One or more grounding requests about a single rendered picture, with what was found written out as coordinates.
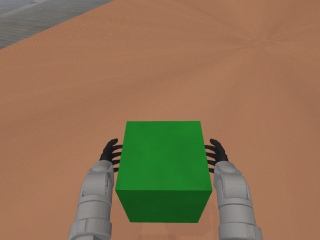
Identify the left robot hand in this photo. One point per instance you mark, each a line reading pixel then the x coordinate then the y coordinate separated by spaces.
pixel 109 155

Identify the right robot forearm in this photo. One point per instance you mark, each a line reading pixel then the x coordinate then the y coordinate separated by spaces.
pixel 237 219

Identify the carton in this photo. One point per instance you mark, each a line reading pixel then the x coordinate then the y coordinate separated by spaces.
pixel 163 174

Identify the right robot hand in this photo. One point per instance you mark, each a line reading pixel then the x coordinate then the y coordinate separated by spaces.
pixel 219 156

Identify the left robot forearm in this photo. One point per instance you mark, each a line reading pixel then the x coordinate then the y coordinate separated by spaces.
pixel 92 220

